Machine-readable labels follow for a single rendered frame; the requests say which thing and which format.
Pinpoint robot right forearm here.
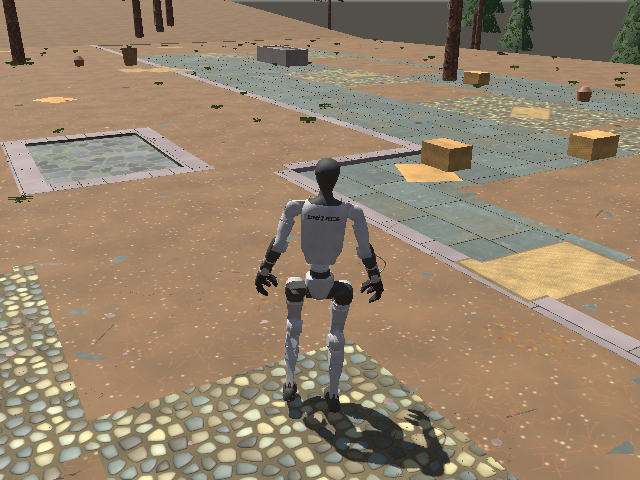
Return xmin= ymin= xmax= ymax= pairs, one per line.
xmin=362 ymin=243 xmax=381 ymax=283

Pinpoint robot left upper arm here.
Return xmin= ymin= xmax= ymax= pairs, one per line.
xmin=271 ymin=200 xmax=305 ymax=253

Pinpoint right robot hand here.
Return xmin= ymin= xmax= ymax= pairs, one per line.
xmin=360 ymin=279 xmax=384 ymax=303

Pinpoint left robot hand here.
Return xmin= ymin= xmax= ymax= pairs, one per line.
xmin=255 ymin=271 xmax=278 ymax=296

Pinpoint robot torso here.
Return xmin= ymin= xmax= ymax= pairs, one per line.
xmin=301 ymin=196 xmax=347 ymax=300

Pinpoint robot left forearm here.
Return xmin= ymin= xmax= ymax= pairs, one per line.
xmin=259 ymin=237 xmax=281 ymax=276

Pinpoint robot right upper arm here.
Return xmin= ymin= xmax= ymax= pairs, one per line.
xmin=346 ymin=203 xmax=372 ymax=259

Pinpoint humanoid robot head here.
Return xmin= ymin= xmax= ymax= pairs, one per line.
xmin=308 ymin=158 xmax=342 ymax=206

